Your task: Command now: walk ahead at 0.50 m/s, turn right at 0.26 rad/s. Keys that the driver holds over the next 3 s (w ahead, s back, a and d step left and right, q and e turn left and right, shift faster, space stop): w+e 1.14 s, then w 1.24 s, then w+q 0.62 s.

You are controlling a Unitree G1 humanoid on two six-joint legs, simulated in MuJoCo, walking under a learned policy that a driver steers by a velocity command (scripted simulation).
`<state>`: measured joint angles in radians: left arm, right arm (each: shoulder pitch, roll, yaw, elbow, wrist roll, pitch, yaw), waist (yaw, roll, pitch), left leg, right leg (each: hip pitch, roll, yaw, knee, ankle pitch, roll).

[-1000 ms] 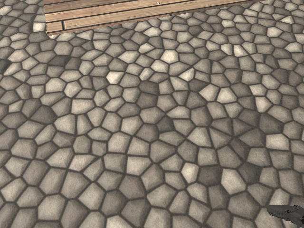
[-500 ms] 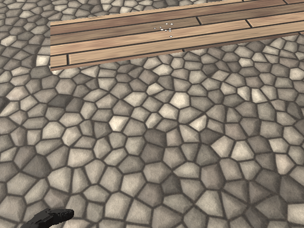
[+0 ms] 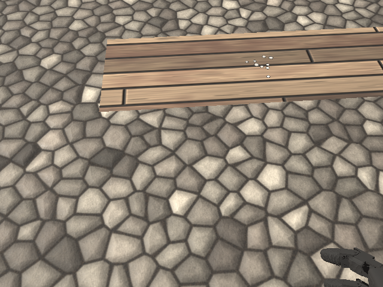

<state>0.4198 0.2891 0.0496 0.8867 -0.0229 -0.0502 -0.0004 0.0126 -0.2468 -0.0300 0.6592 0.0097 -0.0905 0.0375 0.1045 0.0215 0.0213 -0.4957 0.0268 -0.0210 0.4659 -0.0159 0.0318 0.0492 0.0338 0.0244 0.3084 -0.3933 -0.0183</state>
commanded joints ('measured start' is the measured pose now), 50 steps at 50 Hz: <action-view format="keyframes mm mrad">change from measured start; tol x32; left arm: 1 -65 118 16 -82 20 -7 8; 22 -397 49 14 -269 2 22 -52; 27 20 219 109 -187 -2 39 -33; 50 -77 138 63 -213 2 16 23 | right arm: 1 355 -243 -91 17 -22 -18 -22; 50 57 -184 -68 11 -3 -45 -14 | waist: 1 -246 -29 -260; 50 -119 -152 -50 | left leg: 1 604 139 -129 34 13 104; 3 908 390 -654 -106 -301 241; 10 333 246 -105 -328 -53 167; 21 510 261 172 -316 77 120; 26 534 229 263 140 623 46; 29 -256 -55 -42 922 -594 -64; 42 -37 4 -32 156 80 -104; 50 204 -28 -41 -31 -41 -20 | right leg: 1 -278 -148 80 459 560 -74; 3 -766 -25 114 942 -192 -1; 17 -694 -165 16 483 426 25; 26 -343 7 -149 274 228 -119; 29 347 -371 821 -7 -31 -405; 37 -237 -196 297 -87 476 -280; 50 -204 -144 384 154 330 -143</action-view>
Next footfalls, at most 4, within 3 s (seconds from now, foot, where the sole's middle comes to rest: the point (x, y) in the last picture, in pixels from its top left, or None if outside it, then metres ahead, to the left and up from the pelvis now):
0.02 left None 0.18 0.13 -0.77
0.54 right None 0.41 -0.18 -0.77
1.02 left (251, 214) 0.74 -0.12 -0.77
1.52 right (354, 218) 0.77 -0.50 -0.77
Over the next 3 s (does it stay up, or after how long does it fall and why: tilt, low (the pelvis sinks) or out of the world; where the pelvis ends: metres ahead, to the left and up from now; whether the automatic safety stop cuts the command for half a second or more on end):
stays up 1.31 -0.85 0.00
